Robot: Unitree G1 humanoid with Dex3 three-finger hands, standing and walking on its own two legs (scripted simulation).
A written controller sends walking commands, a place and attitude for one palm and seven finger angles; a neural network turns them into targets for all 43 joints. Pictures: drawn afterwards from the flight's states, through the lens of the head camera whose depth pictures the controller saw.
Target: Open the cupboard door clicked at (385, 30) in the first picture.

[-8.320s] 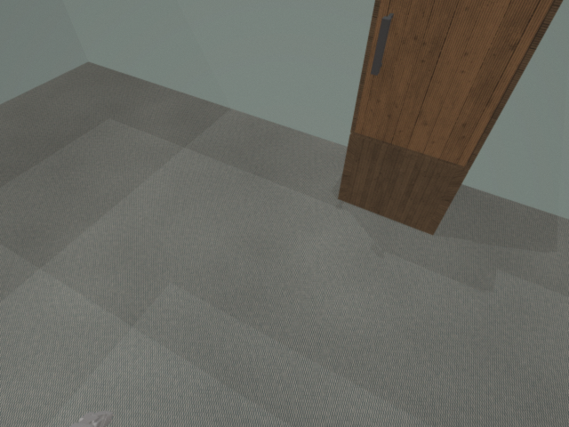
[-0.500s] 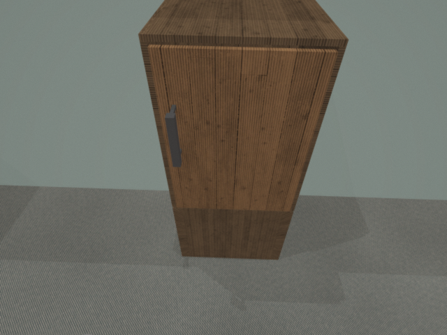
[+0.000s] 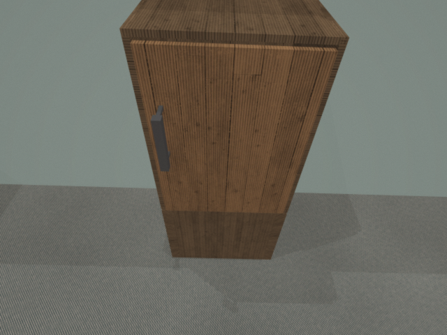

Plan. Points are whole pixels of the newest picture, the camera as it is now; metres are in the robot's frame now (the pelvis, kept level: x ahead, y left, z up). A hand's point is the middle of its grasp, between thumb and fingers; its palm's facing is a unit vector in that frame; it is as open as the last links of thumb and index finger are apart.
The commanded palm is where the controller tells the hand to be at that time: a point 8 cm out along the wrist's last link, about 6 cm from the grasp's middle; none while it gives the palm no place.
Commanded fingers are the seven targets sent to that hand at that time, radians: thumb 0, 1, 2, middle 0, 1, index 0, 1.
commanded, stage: come to a stop and stand still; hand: left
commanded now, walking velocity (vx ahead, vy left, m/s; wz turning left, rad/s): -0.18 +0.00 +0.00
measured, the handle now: (162, 139) +0.56 +0.19 +0.02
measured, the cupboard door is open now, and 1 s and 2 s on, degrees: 0 0 0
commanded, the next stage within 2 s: look again from close up in 1.40 s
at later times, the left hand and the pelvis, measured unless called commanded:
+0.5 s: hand out of the picture +0.00 +0.21 -0.17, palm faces +0.01 -0.96 -0.27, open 7.4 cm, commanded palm none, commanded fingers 0.00 0.90 0.90 -0.20 -0.30 -0.20 -0.30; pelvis -0.04 +0.01 +0.00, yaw +0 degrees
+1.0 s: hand out of the picture +0.01 +0.17 -0.17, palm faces -0.02 -0.98 -0.22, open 7.4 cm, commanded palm none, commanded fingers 0.00 0.90 0.90 -0.20 -0.30 -0.20 -0.30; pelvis -0.01 -0.01 +0.00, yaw -1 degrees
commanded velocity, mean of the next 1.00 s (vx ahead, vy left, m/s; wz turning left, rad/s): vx -0.02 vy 0.00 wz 0.00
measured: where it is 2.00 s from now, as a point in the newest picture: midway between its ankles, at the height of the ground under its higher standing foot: outside the picture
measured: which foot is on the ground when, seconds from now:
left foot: down 0.00-1.00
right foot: down 0.00-1.00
